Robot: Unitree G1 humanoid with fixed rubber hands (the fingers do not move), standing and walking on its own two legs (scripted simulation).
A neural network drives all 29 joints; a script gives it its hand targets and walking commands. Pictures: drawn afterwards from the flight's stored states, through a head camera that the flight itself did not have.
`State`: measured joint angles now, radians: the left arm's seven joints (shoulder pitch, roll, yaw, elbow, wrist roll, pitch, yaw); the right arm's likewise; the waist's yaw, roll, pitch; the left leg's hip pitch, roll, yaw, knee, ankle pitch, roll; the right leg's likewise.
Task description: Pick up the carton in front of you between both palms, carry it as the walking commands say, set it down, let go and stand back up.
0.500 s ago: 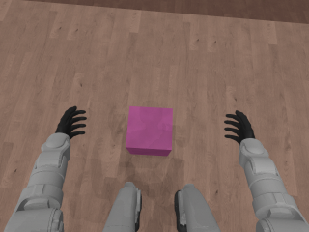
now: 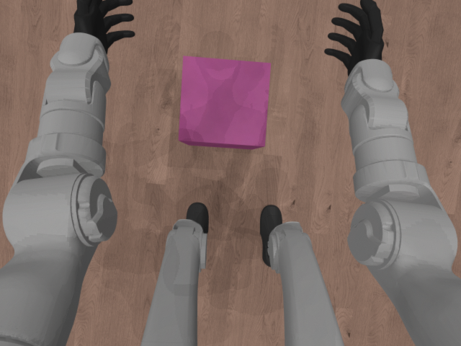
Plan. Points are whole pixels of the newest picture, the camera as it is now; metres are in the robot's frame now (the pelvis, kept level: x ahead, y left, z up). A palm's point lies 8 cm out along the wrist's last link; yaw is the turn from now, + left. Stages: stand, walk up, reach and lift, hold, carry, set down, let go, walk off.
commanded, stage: reach and lift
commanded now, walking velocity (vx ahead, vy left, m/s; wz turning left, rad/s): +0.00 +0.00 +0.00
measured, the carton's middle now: (223, 110) +0.51 +0.03 -0.51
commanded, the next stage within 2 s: none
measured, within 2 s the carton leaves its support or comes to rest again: leaves its support in 1.62 s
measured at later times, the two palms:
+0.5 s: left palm (141, 94) +0.51 +0.22 -0.35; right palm (311, 105) +0.50 -0.17 -0.35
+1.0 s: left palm (156, 98) +0.52 +0.21 -0.45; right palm (293, 107) +0.51 -0.15 -0.45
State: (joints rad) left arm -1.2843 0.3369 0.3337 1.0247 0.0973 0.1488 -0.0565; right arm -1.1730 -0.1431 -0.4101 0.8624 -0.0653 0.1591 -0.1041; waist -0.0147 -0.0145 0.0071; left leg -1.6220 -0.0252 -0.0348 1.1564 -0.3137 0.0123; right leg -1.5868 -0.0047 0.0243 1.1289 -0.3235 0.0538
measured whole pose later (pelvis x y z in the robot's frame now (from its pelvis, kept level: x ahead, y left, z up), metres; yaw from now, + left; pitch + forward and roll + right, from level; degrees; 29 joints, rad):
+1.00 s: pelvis -0.03 -0.01 -0.27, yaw -3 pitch +36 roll -3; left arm -1.52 0.47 0.03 1.21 -0.23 0.03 0.05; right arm -1.45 -0.28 -0.09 1.07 0.24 0.05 -0.18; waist 0.03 -0.04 0.40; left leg -2.27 0.00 -0.04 2.22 -0.59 -0.01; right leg -2.23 0.07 0.04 2.20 -0.60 0.09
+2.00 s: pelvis -0.04 -0.02 -0.20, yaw +0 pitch +42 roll -2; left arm -1.22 0.16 0.39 0.88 0.18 0.35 0.02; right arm -1.15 0.03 -0.53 0.76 -0.17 0.31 -0.13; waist 0.03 -0.05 -0.06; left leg -2.18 -0.09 -0.09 1.96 -0.51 -0.06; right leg -2.14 0.13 0.07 1.96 -0.55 0.09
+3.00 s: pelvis +0.04 -0.02 +0.06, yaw +3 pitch +24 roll +0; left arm -0.50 -0.09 0.34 0.61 0.21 0.33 0.02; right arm -0.48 0.15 -0.38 0.58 -0.20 0.29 -0.06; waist 0.00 -0.02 -0.21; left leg -1.03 -0.08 -0.13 1.01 -0.39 -0.03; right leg -1.01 0.09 0.13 1.02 -0.42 0.03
